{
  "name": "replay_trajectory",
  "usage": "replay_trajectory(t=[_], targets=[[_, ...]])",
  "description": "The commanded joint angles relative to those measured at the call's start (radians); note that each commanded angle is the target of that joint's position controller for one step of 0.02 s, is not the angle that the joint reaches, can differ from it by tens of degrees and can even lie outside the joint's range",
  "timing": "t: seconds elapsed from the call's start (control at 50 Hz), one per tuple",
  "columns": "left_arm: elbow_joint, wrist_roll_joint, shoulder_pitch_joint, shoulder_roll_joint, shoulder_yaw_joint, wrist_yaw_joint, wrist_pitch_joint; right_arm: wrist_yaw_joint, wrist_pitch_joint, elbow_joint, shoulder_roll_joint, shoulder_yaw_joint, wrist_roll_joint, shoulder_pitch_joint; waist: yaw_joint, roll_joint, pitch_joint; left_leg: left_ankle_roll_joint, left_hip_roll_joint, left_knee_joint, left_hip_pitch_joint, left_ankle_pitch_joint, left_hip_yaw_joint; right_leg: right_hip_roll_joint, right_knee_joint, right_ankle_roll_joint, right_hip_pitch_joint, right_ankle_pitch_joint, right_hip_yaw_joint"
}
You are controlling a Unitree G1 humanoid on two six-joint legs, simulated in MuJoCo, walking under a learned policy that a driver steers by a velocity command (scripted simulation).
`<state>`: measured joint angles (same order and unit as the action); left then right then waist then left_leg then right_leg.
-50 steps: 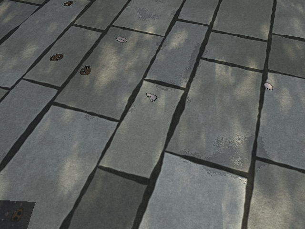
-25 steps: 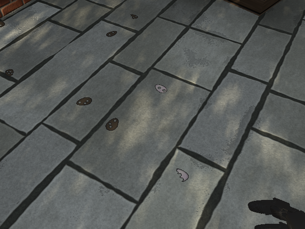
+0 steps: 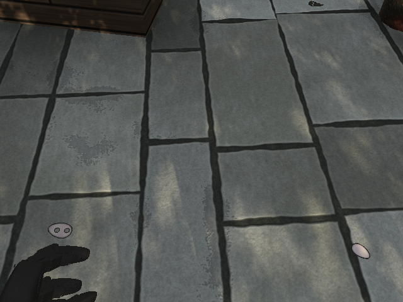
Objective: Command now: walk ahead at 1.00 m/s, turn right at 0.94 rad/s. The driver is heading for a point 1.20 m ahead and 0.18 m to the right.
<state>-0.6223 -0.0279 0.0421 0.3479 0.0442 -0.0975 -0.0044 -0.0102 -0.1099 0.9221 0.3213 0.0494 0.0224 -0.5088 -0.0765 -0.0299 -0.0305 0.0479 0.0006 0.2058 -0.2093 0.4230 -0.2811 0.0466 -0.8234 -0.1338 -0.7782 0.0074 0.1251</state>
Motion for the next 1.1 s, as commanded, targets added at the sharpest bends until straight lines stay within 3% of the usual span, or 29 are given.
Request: replay_trajectory(t=[0.02,0.06,0.08,0.1,0.12,0.14,0.16,0.22,0.3,0.36,0.42,0.46,0.48,0.5,0.52,0.54,0.58,0.64,0.74,0.8,0.84,0.9,0.92,0.94,0.96,0.98,1.0,1.02,1.1], targets=[[0.002,0.001,-0.139,0.031,-0.005,0.001,-0.007,-0.016,-0.005,-0.111,0.177,0.028,0.002,0.126,0.180,0.115,0.011,-0.060,0.224,0.174,0.195,-1.420,0.004,-0.122,0.068,-0.050,0.392,0.030,0.087],[-0.104,-0.001,-0.500,0.114,0.039,0.029,-0.012,-0.021,0.031,-0.144,0.215,0.039,0.013,0.193,0.354,0.123,0.184,-0.080,0.260,0.664,0.315,-1.425,0.044,-0.159,0.103,-0.112,0.800,0.124,0.007],[-0.148,0.007,-0.569,0.159,0.068,0.058,-0.008,-0.006,0.038,-0.139,0.180,0.036,0.025,0.183,0.343,0.017,0.190,-0.065,0.149,1.029,0.522,-0.729,0.049,-0.129,0.161,-0.139,0.991,0.198,-0.090],[-0.129,0.009,-0.479,0.266,0.088,0.076,0.008,0.006,0.027,-0.195,0.035,-0.003,0.042,0.135,0.197,-0.222,0.152,-0.027,-0.002,1.443,0.866,0.112,0.092,0.064,0.135,-0.213,1.095,-0.001,-0.438],[-0.078,-0.002,-0.478,0.316,0.102,0.079,0.018,0.005,0.005,-0.306,0.088,-0.005,0.014,0.164,0.205,-0.183,0.367,-0.021,-0.026,1.531,1.088,0.075,0.319,0.193,0.396,-0.371,1.281,0.283,-0.855],[-0.074,0.004,-0.461,0.266,0.099,0.090,0.018,0.005,-0.017,-0.317,0.126,-0.007,0.020,0.260,0.212,-0.016,0.247,-0.027,0.034,1.428,1.141,-0.013,0.368,0.211,0.556,-0.325,1.161,0.433,-0.925],[-0.089,0.006,-0.417,0.213,0.086,0.097,0.011,0.006,-0.022,-0.308,0.128,-0.010,0.018,0.272,0.151,0.072,0.090,-0.028,0.073,1.306,1.102,-0.071,0.363,0.183,0.593,-0.281,0.971,0.403,-0.857],[-0.095,0.014,-0.349,0.138,0.056,0.103,-0.035,0.003,0.034,-0.289,0.096,-0.022,0.055,0.238,0.027,0.138,-0.023,0.017,0.136,1.104,0.883,-0.014,0.368,0.068,0.605,-0.251,0.570,0.172,-0.646],[-0.096,0.019,-0.343,0.134,0.059,0.092,-0.071,0.023,0.056,-0.383,0.029,-0.046,0.034,0.443,0.055,0.076,-0.088,0.043,0.138,0.710,0.733,-0.253,0.308,-0.054,0.665,-0.202,0.332,0.112,-0.502],[-0.106,0.031,-0.375,0.151,0.073,0.081,-0.078,0.035,0.050,-0.393,0.020,-0.052,0.003,0.497,0.105,0.027,-0.038,0.011,0.084,0.471,0.587,-0.532,0.287,-0.063,0.651,-0.137,0.391,-0.037,-0.478],[-0.139,0.033,-0.445,0.147,0.072,0.088,-0.079,0.030,0.043,-0.382,0.059,-0.037,0.008,0.492,0.131,0.005,-0.001,-0.032,0.053,0.348,0.551,-0.523,0.285,-0.009,0.567,-0.088,0.618,-0.251,-0.492],[-0.156,0.013,-0.448,0.192,0.076,0.092,-0.075,0.013,0.037,-0.325,0.121,-0.002,0.011,0.303,0.034,0.007,0.120,-0.064,-0.016,0.347,0.395,-0.319,0.252,0.006,0.310,-0.050,0.746,-0.572,-0.469],[-0.154,0.001,-0.403,0.192,0.073,0.090,-0.074,-0.004,0.036,-0.277,0.151,0.017,0.009,0.115,-0.084,0.018,0.195,-0.076,0.002,0.347,0.199,-0.258,0.242,-0.026,0.062,-0.027,0.668,-0.557,-0.426],[-0.133,-0.008,-0.384,0.091,0.045,0.093,-0.085,-0.026,0.032,-0.241,0.220,0.040,0.028,-0.093,-0.160,0.119,0.303,-0.096,0.175,0.357,-0.018,0.071,0.451,-0.079,-0.313,-0.012,0.488,-0.277,-0.361],[-0.091,0.043,-0.570,-0.065,0.004,0.083,-0.089,-0.013,0.030,-0.223,0.318,0.060,0.057,-0.031,0.023,0.493,0.381,-0.214,0.431,0.079,-0.183,0.331,1.109,-0.226,-0.585,0.037,0.159,0.473,-0.287],[-0.112,0.009,-0.461,0.025,-0.001,0.095,-0.081,0.004,0.039,-0.249,0.201,0.050,0.034,0.089,0.004,0.260,0.229,-0.228,0.402,-0.001,-0.056,0.466,1.193,-0.139,-0.608,0.008,0.030,0.380,-0.279],[-0.089,-0.008,-0.296,0.068,0.009,0.074,-0.072,0.018,0.035,-0.228,0.100,0.030,0.025,0.170,0.018,0.034,0.066,-0.210,0.301,0.030,0.182,0.188,0.844,-0.062,-0.494,0.016,0.075,0.245,-0.261],[-0.060,-0.017,-0.263,0.009,-0.012,0.046,-0.051,0.019,0.012,-0.147,0.039,0.005,0.014,0.111,0.068,0.112,-0.001,-0.182,0.214,-0.012,0.306,0.018,0.635,-0.037,-0.390,0.032,0.098,0.258,-0.283],[0.036,-0.022,-0.035,0.008,-0.040,0.034,-0.055,0.029,-0.013,-0.092,0.064,0.006,-0.015,0.054,0.068,0.084,-0.100,-0.205,0.164,-0.139,0.362,-0.310,0.425,-0.013,-0.079,0.070,0.023,0.065,-0.170],[0.074,-0.011,0.083,-0.030,-0.067,0.017,-0.070,0.027,-0.019,-0.067,0.084,0.008,-0.028,0.008,0.044,0.077,-0.114,-0.212,0.157,-0.223,0.441,-0.570,0.390,-0.012,0.154,0.071,0.258,-0.095,-0.071],[0.071,-0.008,0.083,-0.008,-0.063,0.030,-0.070,0.025,-0.015,-0.050,0.132,0.017,-0.028,-0.004,0.056,0.076,-0.093,-0.217,0.171,-0.182,0.338,-0.780,0.379,-0.039,0.222,0.060,0.318,-0.091,-0.065],[0.002,-0.021,-0.149,0.074,-0.025,0.074,-0.077,0.012,0.001,-0.024,0.191,0.027,-0.017,-0.019,0.170,0.134,0.106,-0.185,0.173,0.214,0.218,-1.239,0.374,-0.124,0.256,0.029,0.620,0.107,-0.069],[-0.057,-0.024,-0.344,0.104,-0.006,0.091,-0.080,0.010,0.009,-0.030,0.189,0.026,-0.017,0.015,0.272,0.127,0.196,-0.171,0.141,0.476,0.338,-1.105,0.366,-0.074,0.276,0.022,0.854,0.123,-0.107],[-0.086,-0.047,-0.511,0.181,0.024,0.112,-0.083,0.012,0.006,-0.060,0.103,0.009,-0.011,0.011,0.304,0.020,0.326,-0.177,0.077,0.803,0.527,-0.722,0.339,0.151,0.282,0.011,1.078,0.435,-0.328],[-0.082,-0.075,-0.495,0.223,0.037,0.113,-0.081,0.015,0.010,-0.094,-0.055,-0.021,-0.050,-0.111,0.184,-0.201,0.455,-0.164,-0.024,1.146,0.842,0.056,0.346,0.430,0.405,-0.074,1.272,0.714,-0.825],[-0.072,-0.038,-0.443,0.163,0.035,0.108,-0.073,0.010,0.020,-0.107,0.066,0.003,-0.045,-0.006,0.210,-0.119,0.397,-0.181,0.002,1.207,0.928,-0.033,0.369,0.397,0.531,-0.077,1.162,0.770,-0.919],[-0.085,-0.027,-0.365,0.083,0.019,0.106,-0.079,0.014,0.027,-0.123,0.080,0.011,-0.037,0.104,0.182,-0.055,0.200,-0.177,0.052,1.154,0.966,-0.142,0.366,0.339,0.544,-0.055,1.005,0.635,-0.709],[-0.100,-0.026,-0.336,0.048,0.016,0.102,-0.087,0.023,0.033,-0.125,0.055,0.005,-0.029,0.137,0.157,-0.018,0.109,-0.169,0.080,1.115,0.950,-0.170,0.358,0.306,0.569,-0.046,0.884,0.449,-0.579],[-0.170,0.004,-0.358,-0.026,0.000,0.098,-0.121,0.051,0.093,-0.157,-0.026,-0.001,0.003,0.193,0.066,-0.028,-0.031,-0.126,0.139,1.041,0.920,-0.158,0.347,0.245,0.652,-0.009,0.673,0.065,-0.267]])
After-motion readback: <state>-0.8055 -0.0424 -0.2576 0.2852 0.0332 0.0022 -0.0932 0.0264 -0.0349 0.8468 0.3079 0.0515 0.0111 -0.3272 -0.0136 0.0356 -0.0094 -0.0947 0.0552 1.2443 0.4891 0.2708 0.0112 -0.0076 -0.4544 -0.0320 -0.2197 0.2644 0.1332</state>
